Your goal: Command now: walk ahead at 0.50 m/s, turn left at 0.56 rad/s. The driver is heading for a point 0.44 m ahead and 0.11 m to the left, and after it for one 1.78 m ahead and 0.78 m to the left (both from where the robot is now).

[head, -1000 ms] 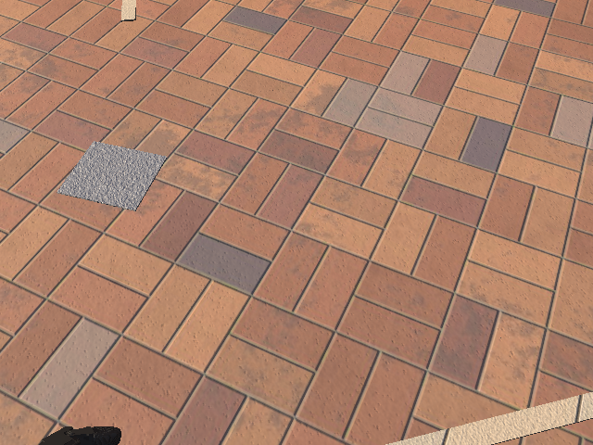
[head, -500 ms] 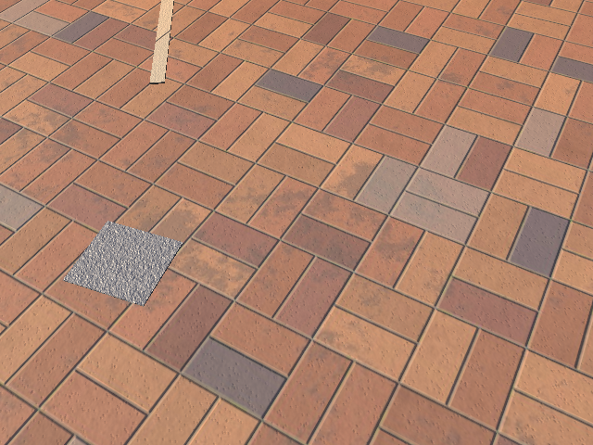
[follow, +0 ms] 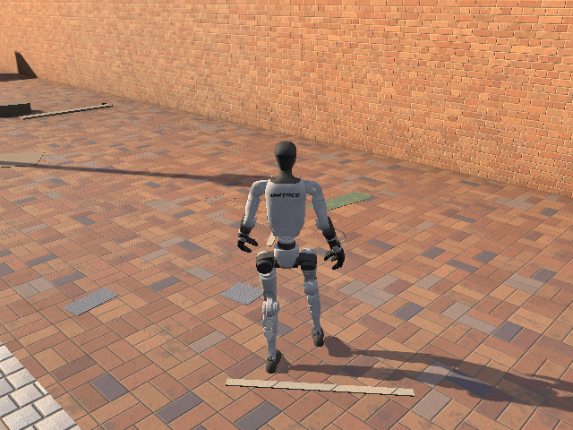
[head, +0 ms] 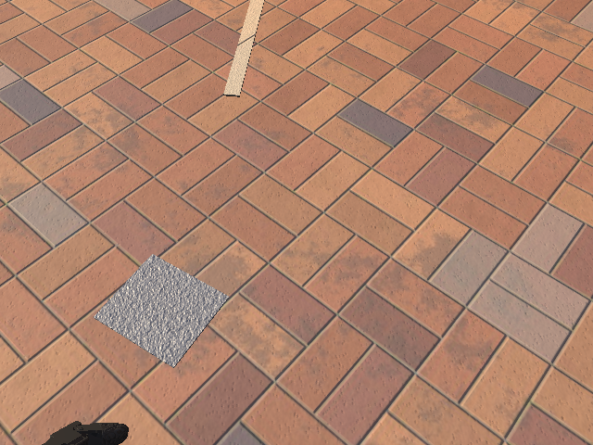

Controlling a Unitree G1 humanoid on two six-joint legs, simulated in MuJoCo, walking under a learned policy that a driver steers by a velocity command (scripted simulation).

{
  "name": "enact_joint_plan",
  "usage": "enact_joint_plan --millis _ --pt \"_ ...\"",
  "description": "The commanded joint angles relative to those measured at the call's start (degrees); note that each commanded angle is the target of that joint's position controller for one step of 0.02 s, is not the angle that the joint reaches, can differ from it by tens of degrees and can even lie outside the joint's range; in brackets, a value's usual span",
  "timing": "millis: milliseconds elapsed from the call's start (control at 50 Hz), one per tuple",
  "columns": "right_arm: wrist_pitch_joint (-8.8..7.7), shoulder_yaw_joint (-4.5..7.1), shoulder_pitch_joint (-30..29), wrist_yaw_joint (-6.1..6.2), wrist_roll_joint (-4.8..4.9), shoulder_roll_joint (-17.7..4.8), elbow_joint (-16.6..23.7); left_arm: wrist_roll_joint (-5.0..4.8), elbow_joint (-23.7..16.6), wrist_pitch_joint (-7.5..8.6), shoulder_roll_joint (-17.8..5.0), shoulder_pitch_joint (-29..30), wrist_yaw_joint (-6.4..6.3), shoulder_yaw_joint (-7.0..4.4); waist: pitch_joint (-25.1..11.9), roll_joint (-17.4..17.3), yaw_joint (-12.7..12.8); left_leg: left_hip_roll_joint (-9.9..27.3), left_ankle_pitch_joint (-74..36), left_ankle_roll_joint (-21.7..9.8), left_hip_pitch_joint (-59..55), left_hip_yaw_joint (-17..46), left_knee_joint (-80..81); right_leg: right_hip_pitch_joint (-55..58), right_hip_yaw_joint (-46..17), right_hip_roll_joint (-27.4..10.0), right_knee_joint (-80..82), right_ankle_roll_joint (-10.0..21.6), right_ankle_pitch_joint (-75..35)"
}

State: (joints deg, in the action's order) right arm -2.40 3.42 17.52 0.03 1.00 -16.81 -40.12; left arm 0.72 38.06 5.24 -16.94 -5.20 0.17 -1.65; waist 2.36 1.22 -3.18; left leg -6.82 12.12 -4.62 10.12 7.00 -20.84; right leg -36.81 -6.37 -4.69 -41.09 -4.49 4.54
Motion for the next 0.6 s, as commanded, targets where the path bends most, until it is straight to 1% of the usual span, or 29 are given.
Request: enact_joint_plan --millis 20,60,80,100,120,140,160,180,200,220,240,260,280,300,320,360,400,440,500,540,560,580,600 --pt "-0.16 2.97 1.05 0.72 0.45 -10.12 2.89 -0.83 -4.14 0.98 -4.02 4.55 0.35 -0.95 -3.23 -6.05 -0.84 11.39 -7.96 -7.80 6.36 9.51 4.74 11.30 3.25 4.70 7.90 -0.47 -8.22" --pt "0.10 2.89 1.85 0.82 0.68 -9.54 2.55 -1.17 -4.35 1.42 -5.70 4.78 0.64 -1.73 -3.57 -6.88 -0.36 12.86 -4.13 -6.77 2.87 13.51 1.61 12.30 1.44 4.72 11.09 0.65 -6.07" --pt "0.17 2.92 1.65 0.86 0.58 -9.42 2.57 -1.28 -4.24 1.66 -6.50 4.06 0.73 -2.19 -3.59 -7.62 0.39 13.65 -3.28 -6.21 1.58 15.41 -0.08 13.29 1.02 4.58 11.74 1.55 -3.95" --pt "0.26 2.95 0.98 0.85 0.44 -9.25 2.75 -1.39 -3.84 1.93 -7.10 2.25 0.74 -2.66 -3.68 -8.45 1.70 13.90 -3.10 -5.53 1.17 16.72 -2.04 15.62 1.28 4.53 12.58 2.68 -1.90" --pt "0.33 2.62 0.43 0.80 0.30 -8.02 3.01 -1.30 -2.80 2.16 -7.73 -1.54 0.58 -3.29 -4.64 -8.58 3.89 12.63 -3.34 -4.28 1.83 16.56 -5.23 20.75 2.00 4.37 14.45 4.14 -1.18" --pt "0.13 1.67 0.61 0.60 -0.03 -5.29 3.48 -0.58 -2.12 2.46 -9.54 -7.19 0.19 -4.13 -8.89 -6.81 6.70 9.79 -2.68 -2.31 4.51 13.91 -14.06 30.42 -0.89 0.34 14.80 6.71 0.86" --pt "0.00 0.25 3.16 0.53 -1.25 -1.05 4.20 -0.20 -1.43 2.28 -12.58 -15.05 -0.28 -4.87 -16.66 2.96 8.34 4.70 13.03 0.30 11.85 7.21 -31.35 44.21 -12.51 -10.49 15.34 9.98 4.91" --pt "-0.56 -0.04 8.90 0.44 1.24 -1.37 6.60 0.15 0.86 1.43 -16.35 -17.93 0.37 -5.82 -18.95 22.21 4.90 1.54 23.88 2.45 31.45 2.08 -47.40 54.03 -41.41 -20.68 23.16 18.82 24.57" --pt "-0.39 1.20 7.23 0.76 1.67 -7.40 4.50 -0.64 -0.79 1.36 -10.39 -14.78 0.57 -4.64 -12.73 11.64 6.55 5.60 18.93 3.48 35.88 4.00 -53.42 49.38 -40.09 -18.77 25.89 17.44 34.31" --pt "-0.03 1.91 1.51 0.69 1.02 -9.42 5.17 -0.76 -1.01 1.01 -7.64 -12.73 0.25 -3.83 -7.12 6.85 7.59 7.23 13.65 3.78 36.50 2.26 -54.41 43.80 -29.29 -16.25 25.42 15.00 29.22" --pt "0.28 1.90 -0.65 0.71 0.38 -8.52 5.38 -0.23 -1.18 0.82 -6.55 -10.44 0.23 -3.31 -4.64 2.98 6.69 9.05 9.74 4.12 34.10 1.32 -53.05 38.19 -21.67 -13.59 25.83 13.93 19.84" --pt "0.32 2.07 -2.17 0.54 -0.03 -7.83 5.97 -0.07 -0.60 0.67 -5.27 -8.99 0.09 -2.96 -2.57 3.11 5.92 10.49 7.27 4.30 33.17 1.36 -50.34 34.83 -16.36 -11.53 26.66 13.84 13.29" --pt "0.51 2.06 -1.93 0.16 0.34 -6.84 6.16 0.14 -0.20 0.78 -4.78 -8.50 -0.11 -2.75 -1.92 4.77 5.01 11.80 5.74 4.34 30.72 0.83 -48.79 32.23 -11.85 -10.02 27.88 13.26 9.26" --pt "0.77 1.93 -1.61 -0.06 0.62 -5.78 6.13 -0.02 0.31 0.99 -4.38 -8.53 -0.16 -2.75 -1.92 5.67 4.77 12.13 4.91 4.51 29.78 -0.04 -47.74 31.37 -8.85 -9.24 29.00 13.43 6.75" --pt "1.04 1.73 -1.89 -0.19 0.65 -4.77 6.31 -0.24 0.93 1.20 -4.56 -8.85 -0.17 -2.87 -1.74 5.52 4.70 12.34 4.33 4.76 29.97 -0.68 -46.78 31.04 -6.42 -9.17 29.85 13.97 4.27" --pt "1.35 1.39 -3.88 -0.26 0.35 -3.68 7.29 -0.35 2.14 1.42 -5.96 -9.47 -0.21 -3.41 -0.93 3.95 4.78 12.81 2.04 5.42 32.05 -0.87 -43.24 31.47 -3.02 -9.98 31.31 15.10 -0.14" --pt "1.33 1.14 -5.74 -0.46 0.26 -3.16 7.86 -0.24 3.17 1.20 -7.02 -9.76 -0.30 -3.79 -0.68 2.91 5.09 13.12 -1.86 5.97 33.56 -1.08 -38.35 33.10 0.45 -10.41 31.86 15.47 -4.30" --pt "1.01 0.89 -7.83 -1.05 0.30 -2.75 8.13 -0.36 3.88 0.83 -7.68 -9.41 -0.39 -3.91 -0.35 2.67 5.68 13.02 -7.44 5.88 32.48 -2.39 -31.97 33.92 4.84 -9.57 32.01 14.72 -7.12" --pt "0.45 0.28 -13.43 -2.16 0.28 -1.57 9.47 -0.76 5.39 0.24 -8.91 -10.97 -0.64 -4.11 1.32 2.02 7.75 12.26 -12.94 4.96 29.97 -5.61 -23.08 34.92 9.79 -9.23 32.01 13.57 -8.72" --pt "0.37 0.14 -16.24 -2.86 0.48 -1.41 10.60 -1.24 6.52 -0.28 -9.79 -12.48 -0.63 -4.36 2.35 1.85 8.48 11.77 -12.49 3.92 29.31 -7.19 -19.22 37.35 11.60 -10.08 31.49 13.02 -10.14" --pt "0.38 0.21 -17.18 -3.17 0.56 -1.64 11.17 -1.54 6.96 -0.60 -10.26 -12.91 -0.60 -4.52 2.72 1.97 8.46 11.41 -11.14 3.20 29.00 -7.92 -17.77 38.89 12.39 -10.64 30.76 12.65 -12.26" --pt "0.41 0.41 -17.58 -3.44 0.54 -2.11 11.65 -1.85 7.26 -0.94 -10.78 -13.00 -0.60 -4.70 2.68 2.22 7.99 10.73 -9.02 2.26 28.02 -8.84 -16.53 40.32 13.36 -11.09 29.29 12.15 -16.61" --pt "0.51 0.82 -17.00 -3.59 0.41 -2.93 11.90 -2.09 7.34 -1.27 -11.56 -12.70 -0.71 -4.94 1.78 2.90 6.93 9.27 -6.29 1.07 25.47 -10.23 -15.63 41.42 14.60 -11.19 26.50 11.55 -25.31"
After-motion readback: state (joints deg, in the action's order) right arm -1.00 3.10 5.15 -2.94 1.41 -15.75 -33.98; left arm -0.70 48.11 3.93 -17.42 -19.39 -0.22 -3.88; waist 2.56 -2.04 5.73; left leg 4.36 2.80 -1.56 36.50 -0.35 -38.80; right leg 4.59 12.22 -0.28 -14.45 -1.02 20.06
